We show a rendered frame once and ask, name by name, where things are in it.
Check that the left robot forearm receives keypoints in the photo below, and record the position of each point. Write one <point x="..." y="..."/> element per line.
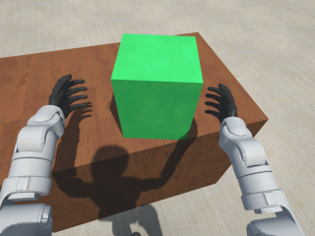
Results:
<point x="29" y="174"/>

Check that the right robot hand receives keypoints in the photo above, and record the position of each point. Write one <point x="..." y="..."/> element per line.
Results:
<point x="226" y="108"/>

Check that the right robot forearm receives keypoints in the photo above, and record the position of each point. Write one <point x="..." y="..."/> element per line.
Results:
<point x="258" y="185"/>

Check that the carton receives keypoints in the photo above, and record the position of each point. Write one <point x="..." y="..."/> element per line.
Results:
<point x="157" y="81"/>

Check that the left robot upper arm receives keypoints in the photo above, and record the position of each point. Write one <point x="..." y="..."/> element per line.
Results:
<point x="26" y="220"/>

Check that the pedestal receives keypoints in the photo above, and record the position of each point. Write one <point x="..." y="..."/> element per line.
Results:
<point x="96" y="172"/>

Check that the right robot upper arm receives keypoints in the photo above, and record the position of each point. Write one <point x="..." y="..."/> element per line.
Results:
<point x="273" y="226"/>

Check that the left robot hand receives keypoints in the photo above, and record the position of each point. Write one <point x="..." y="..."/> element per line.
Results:
<point x="61" y="93"/>

